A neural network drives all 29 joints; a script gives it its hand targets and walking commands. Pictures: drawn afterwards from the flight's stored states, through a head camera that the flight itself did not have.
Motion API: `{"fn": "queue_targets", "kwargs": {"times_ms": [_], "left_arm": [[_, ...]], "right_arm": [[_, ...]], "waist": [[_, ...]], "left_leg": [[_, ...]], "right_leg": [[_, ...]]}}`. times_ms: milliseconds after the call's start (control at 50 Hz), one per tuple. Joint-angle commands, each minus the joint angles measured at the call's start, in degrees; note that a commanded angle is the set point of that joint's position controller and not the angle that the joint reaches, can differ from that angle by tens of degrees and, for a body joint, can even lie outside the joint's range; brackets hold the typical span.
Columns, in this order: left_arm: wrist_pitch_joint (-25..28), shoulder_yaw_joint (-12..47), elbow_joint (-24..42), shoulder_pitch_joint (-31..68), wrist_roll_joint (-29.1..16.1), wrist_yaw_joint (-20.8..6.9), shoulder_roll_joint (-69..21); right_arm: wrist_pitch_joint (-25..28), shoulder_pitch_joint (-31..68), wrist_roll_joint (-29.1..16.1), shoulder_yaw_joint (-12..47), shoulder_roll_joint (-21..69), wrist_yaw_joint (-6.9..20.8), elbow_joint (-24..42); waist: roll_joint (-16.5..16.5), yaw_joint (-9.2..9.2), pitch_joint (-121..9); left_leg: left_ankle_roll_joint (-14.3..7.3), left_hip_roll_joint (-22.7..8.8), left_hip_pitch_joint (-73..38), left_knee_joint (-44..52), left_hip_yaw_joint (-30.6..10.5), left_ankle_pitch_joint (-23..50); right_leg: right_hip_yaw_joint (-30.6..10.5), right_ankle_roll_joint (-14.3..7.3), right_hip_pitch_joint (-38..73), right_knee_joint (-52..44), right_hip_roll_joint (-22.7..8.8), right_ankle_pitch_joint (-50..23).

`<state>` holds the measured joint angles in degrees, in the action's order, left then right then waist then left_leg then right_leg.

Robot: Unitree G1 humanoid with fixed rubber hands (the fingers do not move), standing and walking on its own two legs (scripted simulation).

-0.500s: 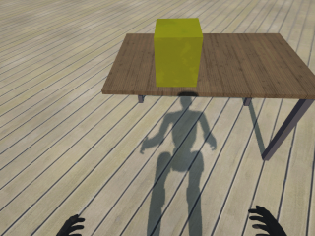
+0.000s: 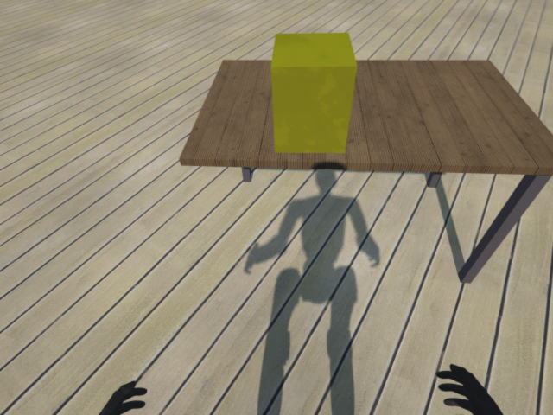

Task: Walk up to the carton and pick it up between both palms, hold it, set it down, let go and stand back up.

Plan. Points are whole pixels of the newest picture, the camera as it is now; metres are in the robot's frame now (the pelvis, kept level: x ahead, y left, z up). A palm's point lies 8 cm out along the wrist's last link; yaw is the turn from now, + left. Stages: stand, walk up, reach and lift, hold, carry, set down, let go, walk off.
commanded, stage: stand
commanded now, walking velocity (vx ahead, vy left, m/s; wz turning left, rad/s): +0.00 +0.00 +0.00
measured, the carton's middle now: (310, 94) +0.91 -0.08 +0.01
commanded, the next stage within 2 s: none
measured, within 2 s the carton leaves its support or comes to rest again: neither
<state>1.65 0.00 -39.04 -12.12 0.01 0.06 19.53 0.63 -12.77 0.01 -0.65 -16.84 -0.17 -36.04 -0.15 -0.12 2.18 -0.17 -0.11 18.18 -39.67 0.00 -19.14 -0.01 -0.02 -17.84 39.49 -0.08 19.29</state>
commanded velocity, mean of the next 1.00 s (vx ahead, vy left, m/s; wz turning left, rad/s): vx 0.00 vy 0.00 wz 0.00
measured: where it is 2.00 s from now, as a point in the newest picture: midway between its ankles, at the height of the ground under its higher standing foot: outside the picture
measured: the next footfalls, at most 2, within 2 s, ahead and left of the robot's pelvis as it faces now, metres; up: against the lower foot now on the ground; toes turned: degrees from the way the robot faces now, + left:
none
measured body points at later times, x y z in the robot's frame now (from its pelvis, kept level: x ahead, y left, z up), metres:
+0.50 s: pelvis +0.00 +0.00 +0.00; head +0.00 +0.00 +0.45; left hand +0.14 +0.28 -0.09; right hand +0.15 -0.26 -0.09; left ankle +0.03 +0.12 -0.72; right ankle +0.02 -0.12 -0.72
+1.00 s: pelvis -0.01 +0.00 +0.00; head +0.00 +0.01 +0.45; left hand +0.13 +0.29 -0.09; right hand +0.14 -0.26 -0.09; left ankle +0.03 +0.12 -0.72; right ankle +0.02 -0.12 -0.72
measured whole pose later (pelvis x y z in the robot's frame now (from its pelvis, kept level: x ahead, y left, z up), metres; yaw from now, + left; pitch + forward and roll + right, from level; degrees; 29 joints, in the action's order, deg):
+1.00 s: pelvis -0.01 +0.00 +0.00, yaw +0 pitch -2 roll +0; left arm 1.7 0.0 -41.0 -12.1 0.0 0.1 19.6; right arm 0.8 -12.8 0.0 -0.6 -16.9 -0.1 -38.0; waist -0.2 -0.2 2.2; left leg -0.5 -0.1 18.3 -37.4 0.0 -17.2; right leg 0.0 0.0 -17.6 36.6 -0.1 17.0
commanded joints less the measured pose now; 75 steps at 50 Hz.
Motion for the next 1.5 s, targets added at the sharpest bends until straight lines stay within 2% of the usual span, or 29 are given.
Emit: {"fn": "queue_targets", "kwargs": {"times_ms": [0, 200, 280, 340, 380, 440, 460, 540, 560, 580, 620, 700, 720, 800, 880, 900, 960, 1000, 1020, 1080, 1160, 1200, 1260, 1280, 1320, 1360, 1380, 1420, 1480], "left_arm": [[2.37, -3.72, -0.45, 2.35, 0.87, -0.03, 12.16], [2.46, -4.38, -0.73, 2.54, 0.54, 0.0, 11.79], [2.53, -4.29, -1.23, 3.85, 0.83, 0.02, 13.14], [2.35, -4.24, -1.52, 3.78, 1.03, -0.04, 11.86], [2.56, -4.3, -1.42, 4.03, 0.86, -0.16, 13.06], [2.42, -3.9, -1.43, 3.39, 1.05, 0.0, 12.77], [2.63, -3.97, -1.54, 2.25, 0.49, -0.24, 12.21], [2.48, -4.31, -1.93, 3.64, 0.99, 0.13, 12.78], [2.44, -4.6, -2.09, 3.77, 1.06, -0.04, 12.96], [2.48, -4.47, -1.91, 3.37, 0.9, -0.04, 12.47], [2.59, -3.81, -1.76, 3.31, 0.58, -0.36, 11.66], [2.29, -4.21, -1.99, 4.12, 0.69, -0.08, 12.02], [2.36, -3.93, -2.59, 2.16, 0.56, 0.08, 11.7], [2.25, -4.09, -1.92, 4.78, 1.03, -0.11, 12.39], [2.44, -3.89, -2.45, 3.42, 0.54, -0.32, 11.77], [2.48, -4.03, -2.66, 2.65, 0.39, -0.39, 12.19], [2.3, -4.23, -3.14, 4.05, 1.23, -0.08, 13.09], [2.37, -3.99, -2.98, 3.59, 1.06, -0.14, 11.86], [2.27, -3.9, -2.8, 2.61, 0.39, -0.23, 11.19], [2.27, -4.09, -3.16, 3.74, 1.06, -0.31, 12.68], [2.02, -3.97, -3.51, 3.15, 0.61, -0.44, 12.08], [2.35, -4.07, -4.17, 1.73, 0.9, -0.24, 13.21], [2.24, -4.02, -3.83, 3.34, 0.96, -0.34, 12.6], [2.17, -4.11, -3.41, 3.59, 0.85, -0.41, 12.68], [2.12, -3.98, -3.81, 1.8, 0.8, -0.52, 12.35], [2.0, -3.53, -3.99, 3.3, 0.65, -0.35, 11.72], [2.23, -3.96, -4.13, 3.03, 0.58, -0.23, 11.96], [2.0, -3.98, -4.85, 1.88, 0.42, -0.37, 12.31], [2.06, -4.23, -4.63, 2.48, 0.88, -0.17, 12.31]], "right_arm": [[3.06, 4.58, 1.6, -3.42, -14.5, -0.12, -0.77], [3.44, 3.76, 1.21, -3.31, -14.15, -0.19, -1.18], [3.04, 4.13, 1.0, -3.56, -14.83, -0.48, -1.15], [3.19, 5.28, 1.31, -3.67, -14.72, -0.13, -1.49], [2.76, 4.41, 1.18, -3.5, -14.65, -0.01, -1.29], [2.93, 3.72, 1.2, -3.4, -14.38, -0.16, -1.92], [3.06, 4.69, 1.18, -3.15, -14.12, -0.12, -1.51], [3.14, 4.52, 1.3, -2.98, -14.04, -0.33, -1.52], [3.15, 4.22, 1.52, -3.34, -14.65, -0.28, -1.9], [3.12, 5.87, 1.13, -3.46, -14.25, 0.08, -1.69], [3.04, 4.6, 0.65, -3.35, -14.77, -0.16, -2.06], [2.96, 4.94, 1.15, -3.66, -14.85, -0.3, -2.15], [2.79, 5.54, 1.51, -3.5, -14.54, -0.14, -2.1], [3.33, 5.25, 1.06, -3.22, -13.53, -0.11, -1.9], [3.41, 4.95, 1.3, -3.23, -14.36, -0.17, -2.43], [3.16, 5.15, 1.17, -3.14, -14.25, -0.22, -2.61], [3.02, 6.04, 0.91, -2.95, -13.78, -0.5, -2.65], [2.89, 5.19, 0.92, -3.23, -13.49, -0.26, -2.87], [2.9, 5.97, 1.3, -3.04, -13.91, -0.09, -2.68], [3.17, 5.43, 1.31, -3.45, -14.69, -0.05, -2.96], [3.05, 4.04, 1.29, -3.4, -14.89, -0.04, -3.91], [3.15, 4.96, 1.23, -3.2, -13.87, -0.03, -3.17], [3.37, 5.83, 1.33, -2.84, -13.73, 0.07, -3.51], [3.29, 5.18, 0.99, -3.13, -13.63, 0.3, -3.5], [3.15, 5.24, 0.86, -3.41, -13.9, 0.25, -3.59], [3.2, 4.49, 0.68, -3.7, -15.21, 0.03, -4.11], [3.26, 5.09, 1.14, -3.21, -14.55, -0.16, -4.41], [3.38, 4.24, 0.78, -3.59, -15.27, -0.01, -4.56], [3.49, 4.64, 0.95, -2.79, -12.92, -0.07, -3.97]], "waist": [[-2.29, -0.55, -1.64], [-3.89, 0.07, -4.77], [-1.28, 0.6, -3.49], [-3.28, 0.18, -3.89], [-1.04, 0.2, -4.12], [-1.48, 0.04, -2.03], [-3.62, -0.23, -3.29], [-4.11, 0.08, -4.8], [-2.67, 0.46, -4.68], [-2.35, -0.36, -5.39], [-4.35, 0.17, -5.75], [-2.91, 0.24, -5.03], [-4.27, -0.89, -3.86], [-2.78, 0.29, -4.64], [-4.92, -0.7, -6.2], [-3.03, -0.75, -6.03], [-4.18, 0.12, -3.94], [-2.73, -0.09, -4.32], [-3.9, -1.26, -4.75], [-3.69, 0.18, -4.9], [-3.55, 0.16, -3.02], [-3.79, -0.36, -4.84], [-4.62, -0.82, -4.21], [-4.59, 0.11, -5.17], [-3.13, -0.65, -5.37], [-4.42, 0.59, -5.77], [-5.59, -0.6, -6.26], [-3.7, -0.32, -7.5], [-5.02, -0.2, -7.38]], "left_leg": [[-4.06, -5.22, -0.71, 9.31, -6.71, 5.43], [-3.86, -5.49, -2.54, 9.93, -7.03, 9.6], [-4.16, -5.23, -2.17, 9.92, -6.77, 8.76], [-3.85, -5.31, -2.5, 10.48, -6.82, 6.34], [-4.11, -4.91, -2.05, 9.77, -6.14, 6.08], [-3.75, -5.07, -1.18, 10.61, -7.04, 6.14], [-3.84, -5.28, -2.14, 10.73, -6.85, 6.52], [-3.92, -5.69, -3.12, 10.45, -6.87, 9.98], [-4.14, -6.04, -3.46, 11.22, -7.21, 8.6], [-4.13, -5.91, -3.04, 10.36, -6.79, 10.05], [-3.74, -6.02, -3.67, 10.68, -6.4, 10.8], [-4.1, -6.07, -3.21, 11.99, -7.51, 4.43], [-4.43, -6.35, -2.66, 12.56, -7.97, 4.05], [-3.9, -5.67, -2.02, 12.22, -6.96, 5.29], [-3.68, -6.14, -3.77, 11.98, -7.26, 8.71], [-3.81, -6.46, -3.24, 11.81, -7.16, 9.22], [-3.99, -6.4, -1.65, 12.97, -7.57, 7.08], [-3.54, -5.69, -2.95, 13.26, -7.37, 4.43], [-3.81, -5.92, -2.41, 13.64, -7.42, 3.58], [-3.37, -5.7, -3.48, 13.5, -6.87, 4.36], [-3.95, -6.09, -2.15, 14.52, -7.32, 1.44], [-3.92, -6.42, -3.94, 14.3, -8.25, 5.36], [-3.05, -5.76, -2.04, 14.65, -6.47, 3.6], [-3.08, -5.73, -2.79, 14.25, -6.49, 4.11], [-3.03, -5.98, -4.32, 14.03, -6.51, 4.89], [-3.2, -6.3, -4.5, 14.54, -6.82, 5.87], [-3.25, -6.04, -3.53, 15.0, -7.43, 5.76], [-2.93, -6.45, -4.63, 13.89, -7.09, 8.84], [-3.04, -6.27, -4.62, 14.19, -5.73, 10.56]], "right_leg": [[-7.07, -3.83, 0.34, -10.13, -4.68, -6.1], [-7.2, -4.0, 2.65, -9.05, -5.14, -10.53], [-7.11, -3.47, 1.8, -10.14, -5.09, -9.41], [-7.08, -3.85, 1.58, -10.46, -5.22, -8.73], [-8.38, -4.0, 0.95, -11.18, -5.81, -6.23], [-7.26, -3.59, 1.09, -11.22, -4.91, -7.76], [-8.27, -3.78, 0.94, -10.45, -5.23, -7.59], [-7.08, -3.44, 2.19, -9.89, -4.98, -10.47], [-6.75, -3.62, 2.16, -9.9, -4.63, -10.12], [-6.51, -3.55, 3.73, -10.43, -4.86, -11.46], [-6.86, -3.64, 3.06, -10.11, -5.07, -11.63], [-6.99, -3.53, 1.7, -10.96, -5.01, -5.54], [-6.65, -3.57, 2.41, -11.25, -4.97, -5.55], [-7.69, -3.77, 2.27, -11.44, -5.67, -5.18], [-7.02, -3.85, 3.07, -10.93, -5.18, -7.83], [-6.33, -3.37, 3.43, -10.62, -5.14, -9.13], [-7.28, -3.96, 3.51, -11.58, -5.24, -7.94], [-7.92, -3.95, 2.59, -12.38, -6.17, -5.96], [-7.17, -3.66, 2.44, -12.04, -5.7, -3.84], [-6.89, -3.66, 1.47, -12.38, -5.12, -5.14], [-7.68, -3.35, 1.23, -13.91, -5.5, -3.73], [-7.07, -3.19, 1.79, -12.51, -5.45, -4.85], [-7.31, -3.58, 3.56, -12.47, -5.34, -5.75], [-7.31, -3.46, 3.03, -12.9, -5.6, -5.47], [-7.45, -3.3, 2.18, -13.06, -5.36, -6.17], [-7.08, -3.43, 2.98, -13.48, -5.32, -7.82], [-6.83, -3.23, 4.24, -12.68, -5.24, -6.89], [-5.94, -3.0, 4.98, -12.9, -5.62, -9.51], [-6.34, -2.99, 5.83, -12.67, -5.81, -10.73]]}}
